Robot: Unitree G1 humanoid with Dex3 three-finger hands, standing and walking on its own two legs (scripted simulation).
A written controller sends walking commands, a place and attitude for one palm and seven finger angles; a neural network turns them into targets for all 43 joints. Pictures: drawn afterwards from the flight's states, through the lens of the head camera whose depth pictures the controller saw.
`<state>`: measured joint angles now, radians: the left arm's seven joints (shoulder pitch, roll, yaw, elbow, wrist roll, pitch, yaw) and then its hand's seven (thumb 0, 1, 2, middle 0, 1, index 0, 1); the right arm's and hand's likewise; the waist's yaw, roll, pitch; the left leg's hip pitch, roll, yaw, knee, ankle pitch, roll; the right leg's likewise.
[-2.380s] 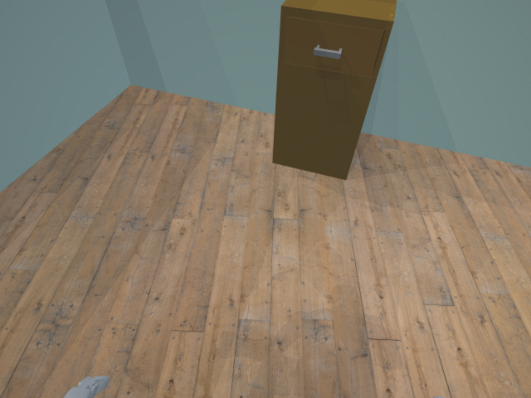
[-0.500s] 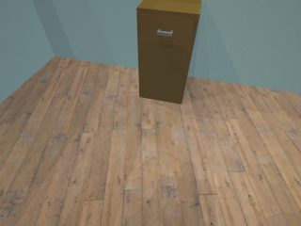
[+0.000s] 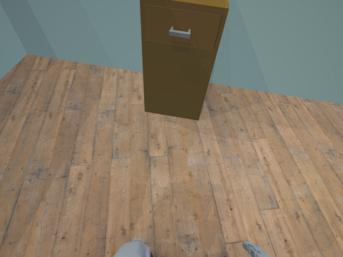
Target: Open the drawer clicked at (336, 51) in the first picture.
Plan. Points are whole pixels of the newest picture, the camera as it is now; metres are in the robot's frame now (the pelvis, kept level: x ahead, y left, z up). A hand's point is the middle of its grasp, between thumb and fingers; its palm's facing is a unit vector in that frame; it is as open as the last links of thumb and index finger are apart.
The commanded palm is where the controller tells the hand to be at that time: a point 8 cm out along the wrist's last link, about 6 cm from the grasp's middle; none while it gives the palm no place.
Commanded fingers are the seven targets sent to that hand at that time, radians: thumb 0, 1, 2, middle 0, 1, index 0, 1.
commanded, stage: walk to a spot facing it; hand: left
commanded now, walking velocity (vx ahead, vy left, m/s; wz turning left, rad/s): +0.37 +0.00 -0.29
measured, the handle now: (180, 31) +1.12 +0.05 -0.05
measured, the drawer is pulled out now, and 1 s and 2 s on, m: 0.00 0.00 0.00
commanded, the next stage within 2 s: turn to face it in 0.50 s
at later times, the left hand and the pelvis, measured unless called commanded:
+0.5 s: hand (133, 178) +0.35 +0.14 -0.14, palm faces -0.25 -0.96 -0.13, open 7.4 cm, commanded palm none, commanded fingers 0.00 0.90 0.90 -0.20 -0.30 -0.20 -0.30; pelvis +0.21 +0.00 +0.02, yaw -12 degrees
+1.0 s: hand (143, 145) +0.48 +0.13 -0.16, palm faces -0.16 -0.97 -0.16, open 7.3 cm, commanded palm none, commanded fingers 0.00 0.90 0.90 -0.20 -0.30 -0.20 -0.30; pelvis +0.39 -0.03 +0.02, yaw -13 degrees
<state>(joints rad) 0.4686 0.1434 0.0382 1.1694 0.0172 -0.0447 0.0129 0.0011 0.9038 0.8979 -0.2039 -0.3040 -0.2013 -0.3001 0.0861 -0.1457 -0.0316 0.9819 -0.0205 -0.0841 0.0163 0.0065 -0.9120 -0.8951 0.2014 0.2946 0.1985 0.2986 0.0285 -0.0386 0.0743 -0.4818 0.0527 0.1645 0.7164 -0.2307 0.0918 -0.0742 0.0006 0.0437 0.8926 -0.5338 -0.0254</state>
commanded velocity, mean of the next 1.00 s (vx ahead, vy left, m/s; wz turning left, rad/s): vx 0.17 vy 0.00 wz -0.16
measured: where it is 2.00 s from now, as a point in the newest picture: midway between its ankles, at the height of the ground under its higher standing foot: (179, 201)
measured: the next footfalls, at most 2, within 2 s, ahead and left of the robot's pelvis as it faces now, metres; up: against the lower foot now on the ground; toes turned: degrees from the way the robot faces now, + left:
right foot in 0.60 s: +0.36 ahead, -0.14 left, +0.00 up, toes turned -23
left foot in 0.96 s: +0.50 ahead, +0.06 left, +0.00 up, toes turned -6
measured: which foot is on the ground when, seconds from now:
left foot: down 0.00-0.60, up 0.62-0.94, down 0.96-1.00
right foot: up 0.00-0.58, down 0.60-1.00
